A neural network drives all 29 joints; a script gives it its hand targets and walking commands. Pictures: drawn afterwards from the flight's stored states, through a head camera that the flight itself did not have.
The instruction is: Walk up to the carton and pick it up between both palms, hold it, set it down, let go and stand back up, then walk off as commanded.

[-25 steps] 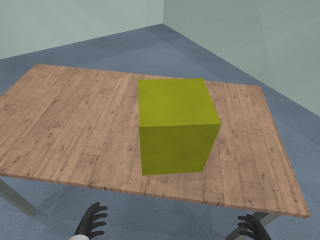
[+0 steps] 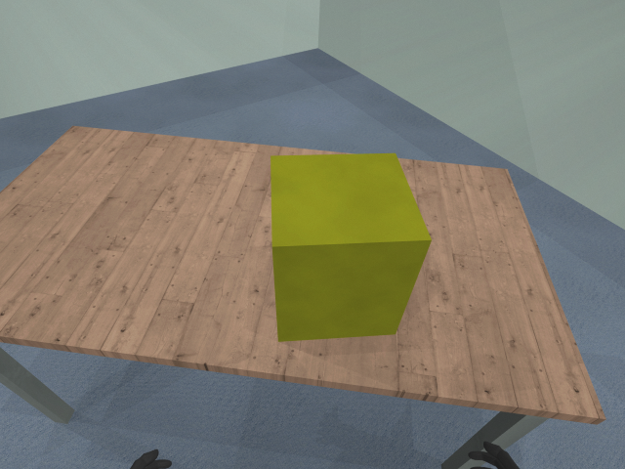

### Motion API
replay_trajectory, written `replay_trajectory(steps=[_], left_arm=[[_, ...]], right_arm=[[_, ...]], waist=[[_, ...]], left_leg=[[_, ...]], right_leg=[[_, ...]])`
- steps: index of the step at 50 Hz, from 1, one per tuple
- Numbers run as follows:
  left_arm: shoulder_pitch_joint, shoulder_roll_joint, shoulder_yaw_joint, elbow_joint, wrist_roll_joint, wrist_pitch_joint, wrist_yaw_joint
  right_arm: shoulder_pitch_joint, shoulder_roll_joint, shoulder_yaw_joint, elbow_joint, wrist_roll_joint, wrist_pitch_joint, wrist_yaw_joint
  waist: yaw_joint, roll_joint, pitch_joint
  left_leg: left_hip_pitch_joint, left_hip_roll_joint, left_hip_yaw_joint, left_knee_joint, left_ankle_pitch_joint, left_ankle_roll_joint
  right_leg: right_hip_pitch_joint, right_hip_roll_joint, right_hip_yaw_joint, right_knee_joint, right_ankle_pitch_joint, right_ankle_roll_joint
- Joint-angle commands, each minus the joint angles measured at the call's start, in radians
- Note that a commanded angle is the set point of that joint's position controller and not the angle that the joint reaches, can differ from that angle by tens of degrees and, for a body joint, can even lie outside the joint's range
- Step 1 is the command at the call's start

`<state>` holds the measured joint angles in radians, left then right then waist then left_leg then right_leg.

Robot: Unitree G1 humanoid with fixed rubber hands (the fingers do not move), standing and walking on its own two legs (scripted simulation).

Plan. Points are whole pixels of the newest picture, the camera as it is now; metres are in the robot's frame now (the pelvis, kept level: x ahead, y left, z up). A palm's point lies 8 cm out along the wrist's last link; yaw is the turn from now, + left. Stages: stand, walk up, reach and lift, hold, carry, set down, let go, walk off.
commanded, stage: stand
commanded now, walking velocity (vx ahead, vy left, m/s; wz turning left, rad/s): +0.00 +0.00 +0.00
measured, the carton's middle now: (335, 249) +0.48 +0.03 -0.01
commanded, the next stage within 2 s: walk off in 1.92 s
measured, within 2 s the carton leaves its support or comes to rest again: neither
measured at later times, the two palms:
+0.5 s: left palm out of the picture +0.07 +0.27 -0.11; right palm out of the picture +0.13 -0.23 -0.09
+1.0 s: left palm out of the picture +0.06 +0.27 -0.11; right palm out of the picture +0.13 -0.23 -0.09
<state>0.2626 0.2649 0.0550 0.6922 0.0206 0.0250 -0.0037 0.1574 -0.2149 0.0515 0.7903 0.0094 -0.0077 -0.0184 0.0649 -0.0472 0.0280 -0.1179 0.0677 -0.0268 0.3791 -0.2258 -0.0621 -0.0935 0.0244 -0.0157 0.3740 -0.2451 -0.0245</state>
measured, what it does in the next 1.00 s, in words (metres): stands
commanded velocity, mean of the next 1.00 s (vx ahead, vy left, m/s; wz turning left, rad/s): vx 0.00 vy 0.00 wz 0.00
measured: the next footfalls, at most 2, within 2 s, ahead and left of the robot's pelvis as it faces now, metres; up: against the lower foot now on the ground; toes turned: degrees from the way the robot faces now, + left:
none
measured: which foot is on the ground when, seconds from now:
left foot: down 0.00-1.00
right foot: down 0.00-1.00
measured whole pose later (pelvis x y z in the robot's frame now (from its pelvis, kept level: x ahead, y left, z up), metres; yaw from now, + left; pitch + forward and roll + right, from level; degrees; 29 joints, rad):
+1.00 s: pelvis -0.02 +0.00 +0.00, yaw +0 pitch -4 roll +0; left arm 0.27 0.27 0.06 0.77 0.02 0.00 0.00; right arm 0.16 -0.24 0.05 0.79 0.01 0.00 -0.02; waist 0.06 -0.01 0.03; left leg -0.12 0.07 -0.03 0.38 -0.20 -0.06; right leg -0.09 0.02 -0.02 0.37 -0.22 -0.02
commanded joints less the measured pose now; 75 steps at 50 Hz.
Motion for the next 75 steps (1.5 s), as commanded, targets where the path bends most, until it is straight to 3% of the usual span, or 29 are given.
replay_trajectory(steps=[1,9,10,11,13,15,16,18,19,21,23,24,27,28,31,34,49,51,52,54,56,57,61,64,67,69,71,72,75], left_arm=[[-0.046,0.260,0.067,0.040,0.010,-0.072,0.009],[-0.039,0.262,0.064,0.062,0.007,-0.072,0.007],[-0.019,0.280,0.080,0.058,-0.001,-0.075,0.007],[-0.019,0.276,0.072,0.071,-0.002,-0.073,0.013],[-0.020,0.256,0.065,0.056,0.000,-0.073,0.011],[-0.020,0.278,0.070,0.069,-0.002,-0.072,0.009],[-0.011,0.271,0.071,0.060,-0.002,-0.073,0.011],[-0.020,0.285,0.079,0.063,0.008,-0.071,0.011],[-0.025,0.249,0.067,0.067,0.000,-0.066,0.011],[-0.038,0.283,0.079,0.072,0.008,-0.071,0.016],[-0.028,0.246,0.066,0.068,-0.001,-0.071,0.008],[-0.017,0.251,0.056,0.079,-0.003,-0.071,0.007],[-0.047,0.280,0.069,0.071,0.007,-0.074,0.008],[-0.020,0.251,0.060,0.086,0.001,-0.071,0.008],[-0.030,0.277,0.069,0.101,0.005,-0.072,0.006],[-0.022,0.275,0.069,0.095,0.006,-0.070,0.006],[-0.027,0.284,0.068,0.111,-0.013,-0.073,0.005],[-0.008,0.282,0.071,0.112,-0.008,-0.073,0.008],[-0.019,0.266,0.058,0.109,-0.011,-0.071,0.006],[-0.042,0.265,0.066,0.100,-0.005,-0.073,0.006],[-0.038,0.260,0.057,0.108,-0.013,-0.077,0.002],[-0.055,0.261,0.058,0.118,-0.010,-0.073,0.002],[-0.057,0.279,0.064,0.115,-0.002,-0.075,0.002],[-0.073,0.291,0.073,0.106,-0.006,-0.075,0.004],[-0.039,0.280,0.069,0.118,-0.006,-0.073,0.008],[-0.038,0.264,0.063,0.122,-0.010,-0.071,0.005],[-0.035,0.263,0.060,0.121,-0.005,-0.074,0.001],[-0.024,0.262,0.060,0.128,-0.005,-0.073,0.004],[-0.049,0.269,0.066,0.118,-0.013,-0.073,0.003]], right_arm=[[-0.029,-0.297,-0.113,-0.049,-0.041,-0.025,0.001],[0.010,-0.300,-0.120,-0.035,-0.037,-0.022,-0.002],[-0.025,-0.289,-0.118,-0.048,-0.049,-0.021,0.004],[-0.014,-0.271,-0.114,-0.041,-0.040,-0.020,0.003],[-0.013,-0.307,-0.123,-0.042,-0.037,-0.020,0.002],[0.009,-0.271,-0.114,-0.040,-0.043,-0.019,-0.002],[-0.010,-0.278,-0.120,-0.050,-0.039,-0.018,-0.001],[-0.013,-0.287,-0.120,-0.042,-0.037,-0.013,-0.005],[-0.026,-0.286,-0.125,-0.044,-0.033,-0.018,-0.005],[-0.018,-0.298,-0.130,-0.043,-0.037,-0.025,0.003],[-0.005,-0.281,-0.112,-0.028,-0.035,-0.022,-0.004],[0.001,-0.297,-0.123,-0.031,-0.032,-0.025,0.002],[-0.020,-0.283,-0.116,-0.032,-0.044,-0.020,0.002],[-0.021,-0.300,-0.128,-0.041,-0.037,-0.023,0.004],[0.011,-0.296,-0.122,-0.018,-0.044,-0.028,0.007],[0.010,-0.283,-0.119,-0.020,-0.042,-0.020,0.009],[0.011,-0.300,-0.120,-0.017,-0.039,-0.027,0.008],[0.007,-0.280,-0.121,-0.018,-0.037,-0.022,0.001],[0.011,-0.302,-0.126,-0.011,-0.035,-0.019,0.001],[0.017,-0.276,-0.110,-0.018,-0.037,-0.024,-0.001],[0.013,-0.294,-0.115,-0.010,-0.031,-0.025,0.008],[0.000,-0.304,-0.124,-0.012,-0.039,-0.022,0.004],[-0.025,-0.302,-0.123,-0.015,-0.035,-0.023,0.010],[-0.015,-0.293,-0.112,-0.015,-0.041,-0.024,0.012],[-0.004,-0.282,-0.111,0.004,-0.042,-0.023,0.008],[-0.014,-0.291,-0.115,0.000,-0.026,-0.033,0.013],[0.020,-0.281,-0.114,-0.002,-0.029,-0.024,0.010],[0.007,-0.309,-0.120,0.001,-0.039,-0.026,0.006],[0.006,-0.317,-0.121,0.003,-0.038,-0.027,0.008]], waist=[[-0.046,0.089,-0.081],[-0.066,0.103,-0.071],[-0.036,0.112,-0.092],[-0.044,0.069,-0.082],[-0.048,0.131,-0.080],[-0.041,0.086,-0.101],[-0.040,0.129,-0.073],[-0.052,0.097,-0.068],[-0.058,0.146,-0.049],[-0.055,0.090,-0.071],[-0.051,0.090,-0.044],[-0.061,0.147,-0.054],[-0.059,0.107,-0.047],[-0.060,0.147,-0.033],[-0.065,0.071,0.002],[-0.061,0.104,0.010],[-0.058,0.106,-0.036],[-0.058,0.074,0.008],[-0.069,0.133,-0.012],[-0.068,0.107,-0.002],[-0.071,0.147,0.010],[-0.075,0.097,0.017],[-0.063,0.079,0.039],[-0.071,0.130,-0.008],[-0.069,0.079,0.017],[-0.054,0.129,-0.003],[-0.069,0.068,0.028],[-0.064,0.126,-0.008],[-0.065,0.122,-0.002]], left_leg=[[0.004,0.038,-0.024,0.027,0.232,0.095],[0.010,0.037,-0.021,0.032,0.285,0.099],[0.006,0.030,-0.012,0.047,0.308,0.094],[0.009,0.030,-0.008,0.035,0.310,0.092],[0.022,0.033,-0.009,0.032,0.285,0.097],[0.016,0.032,-0.005,0.034,0.307,0.094],[0.027,0.028,-0.004,0.039,0.300,0.090],[0.019,0.037,-0.008,0.018,0.298,0.088],[0.029,0.038,-0.008,0.023,0.290,0.092],[0.015,0.037,-0.015,0.026,0.269,0.093],[0.021,0.048,-0.021,0.011,0.237,0.099],[0.030,0.044,-0.034,0.017,0.228,0.100],[0.014,0.052,-0.035,-0.002,0.185,0.105],[0.007,0.047,-0.035,0.000,0.158,0.104],[-0.015,0.036,-0.032,-0.004,0.109,0.098],[-0.035,0.036,-0.021,0.008,0.067,0.105],[0.008,0.038,-0.029,-0.001,0.227,0.098],[-0.009,0.047,-0.034,0.009,0.207,0.104],[0.018,0.042,-0.031,-0.012,0.185,0.094],[-0.004,0.056,-0.038,-0.007,0.172,0.104],[0.003,0.052,-0.037,-0.008,0.162,0.104],[-0.004,0.050,-0.029,-0.011,0.157,0.096],[-0.002,0.044,-0.033,-0.007,0.096,0.101],[-0.006,0.042,-0.015,-0.018,0.129,0.092],[-0.013,0.052,-0.042,-0.020,0.112,0.103],[-0.004,0.054,-0.036,-0.011,0.151,0.102],[0.003,0.050,-0.034,-0.020,0.131,0.100],[0.012,0.047,-0.032,-0.020,0.123,0.096],[-0.001,0.047,-0.038,-0.024,0.190,0.088]], right_leg=[[-0.001,-0.125,0.079,-0.046,0.239,-0.008],[0.020,-0.132,0.072,-0.033,0.356,-0.009],[0.040,-0.137,0.067,-0.012,0.389,0.001],[0.042,-0.144,0.081,-0.015,0.415,-0.007],[0.010,-0.142,0.075,-0.026,0.364,-0.009],[0.037,-0.137,0.068,-0.013,0.384,-0.006],[0.003,-0.141,0.082,-0.021,0.387,0.001],[0.004,-0.131,0.057,-0.013,0.383,-0.009],[-0.005,-0.137,0.072,-0.033,0.364,-0.008],[0.021,-0.138,0.068,-0.017,0.375,0.002],[-0.017,-0.138,0.088,-0.040,0.270,-0.013],[-0.022,-0.135,0.089,-0.046,0.264,-0.016],[-0.026,-0.132,0.087,-0.060,0.191,-0.017],[-0.033,-0.138,0.097,-0.071,0.193,-0.015],[-0.064,-0.131,0.102,-0.073,0.102,-0.017],[-0.079,-0.138,0.123,-0.109,-0.020,-0.017],[-0.019,-0.133,0.088,-0.044,0.269,-0.008],[-0.052,-0.140,0.099,-0.052,0.237,-0.012],[-0.065,-0.138,0.096,-0.064,0.212,-0.023],[-0.066,-0.145,0.108,-0.067,0.175,-0.018],[-0.084,-0.135,0.108,-0.081,0.164,-0.016],[-0.072,-0.144,0.099,-0.076,0.147,-0.020],[-0.123,-0.148,0.128,-0.106,0.032,-0.021],[-0.071,-0.146,0.119,-0.082,0.087,-0.018],[-0.074,-0.134,0.113,-0.094,0.077,-0.021],[-0.072,-0.135,0.102,-0.082,0.115,-0.014],[-0.110,-0.149,0.121,-0.088,0.088,-0.020],[-0.061,-0.147,0.107,-0.085,0.128,-0.022],[-0.066,-0.133,0.091,-0.061,0.180,-0.011]])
